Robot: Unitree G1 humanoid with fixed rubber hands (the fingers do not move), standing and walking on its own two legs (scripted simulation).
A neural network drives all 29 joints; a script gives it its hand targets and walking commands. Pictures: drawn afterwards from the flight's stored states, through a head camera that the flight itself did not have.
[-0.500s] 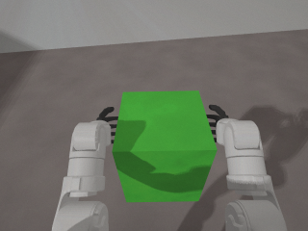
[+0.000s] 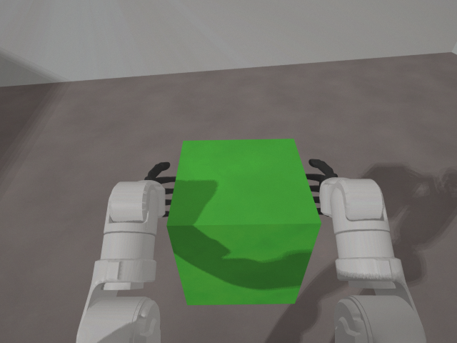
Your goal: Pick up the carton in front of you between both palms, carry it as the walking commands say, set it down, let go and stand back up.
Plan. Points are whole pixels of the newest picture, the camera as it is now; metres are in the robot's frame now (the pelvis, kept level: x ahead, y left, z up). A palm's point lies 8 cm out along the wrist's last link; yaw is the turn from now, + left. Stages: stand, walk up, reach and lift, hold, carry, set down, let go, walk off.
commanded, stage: carry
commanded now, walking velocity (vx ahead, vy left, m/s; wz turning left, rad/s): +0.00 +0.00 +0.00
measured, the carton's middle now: (239, 223) +0.35 +0.00 +0.05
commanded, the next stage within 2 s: hold in 1.64 s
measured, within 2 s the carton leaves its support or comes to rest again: neither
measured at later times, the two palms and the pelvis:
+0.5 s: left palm (150, 202) +0.33 +0.15 +0.13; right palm (329, 200) +0.33 -0.15 +0.13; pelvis -0.01 +0.00 +0.00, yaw +0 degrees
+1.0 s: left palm (153, 245) +0.29 +0.15 +0.07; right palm (328, 244) +0.29 -0.15 +0.07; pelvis -0.01 +0.00 +0.00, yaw +0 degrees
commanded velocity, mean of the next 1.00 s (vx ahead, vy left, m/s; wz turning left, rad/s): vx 0.00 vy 0.00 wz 0.00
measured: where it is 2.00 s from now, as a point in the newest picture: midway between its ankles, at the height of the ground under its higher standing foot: outside the picture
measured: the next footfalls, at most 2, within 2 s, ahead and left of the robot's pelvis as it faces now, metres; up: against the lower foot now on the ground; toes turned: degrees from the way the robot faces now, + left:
none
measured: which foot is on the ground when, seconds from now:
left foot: down 0.00-1.00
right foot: down 0.00-1.00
